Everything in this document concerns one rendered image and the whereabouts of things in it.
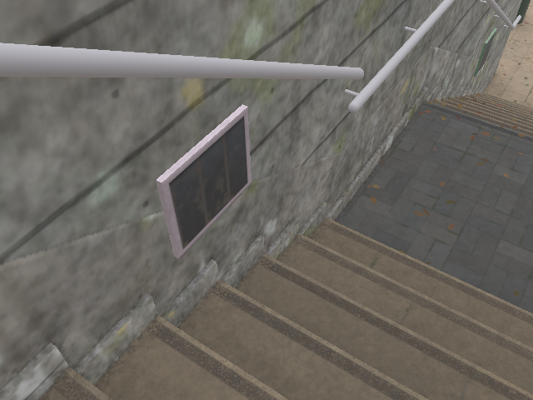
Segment stairs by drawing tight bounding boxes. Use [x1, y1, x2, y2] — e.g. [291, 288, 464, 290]
[38, 217, 533, 400]
[433, 92, 533, 137]

